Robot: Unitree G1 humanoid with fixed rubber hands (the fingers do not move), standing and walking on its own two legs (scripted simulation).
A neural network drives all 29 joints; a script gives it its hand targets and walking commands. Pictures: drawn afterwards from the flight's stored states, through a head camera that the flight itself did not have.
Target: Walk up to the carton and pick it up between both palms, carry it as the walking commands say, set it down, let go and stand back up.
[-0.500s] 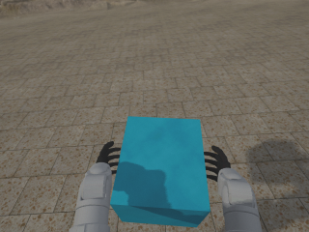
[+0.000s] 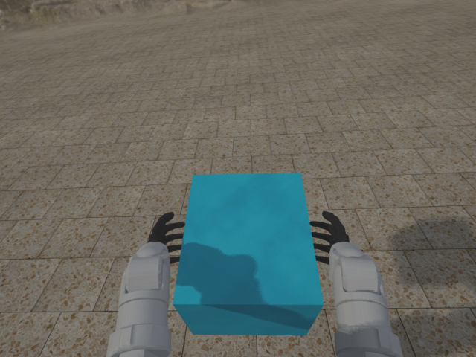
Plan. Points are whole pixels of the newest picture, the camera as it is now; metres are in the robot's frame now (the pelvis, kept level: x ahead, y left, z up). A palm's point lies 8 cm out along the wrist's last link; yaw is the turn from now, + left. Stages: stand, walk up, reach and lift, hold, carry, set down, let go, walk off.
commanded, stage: carry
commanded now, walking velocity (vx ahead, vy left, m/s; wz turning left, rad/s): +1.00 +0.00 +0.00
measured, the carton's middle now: (247, 252) +0.34 +0.00 -0.02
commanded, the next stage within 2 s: none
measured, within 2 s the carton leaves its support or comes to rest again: neither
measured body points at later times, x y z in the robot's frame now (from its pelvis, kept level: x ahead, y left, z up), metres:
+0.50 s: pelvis +0.14 +0.04 +0.00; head +0.12 +0.03 +0.45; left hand +0.42 +0.22 +0.11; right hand +0.43 -0.09 +0.09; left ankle -0.02 +0.13 -0.74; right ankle +0.15 -0.10 -0.71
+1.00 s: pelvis +0.55 +0.01 -0.01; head +0.51 -0.05 +0.44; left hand +0.80 +0.17 +0.12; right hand +0.82 -0.14 +0.08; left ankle +0.72 +0.24 -0.65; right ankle +0.34 -0.03 -0.74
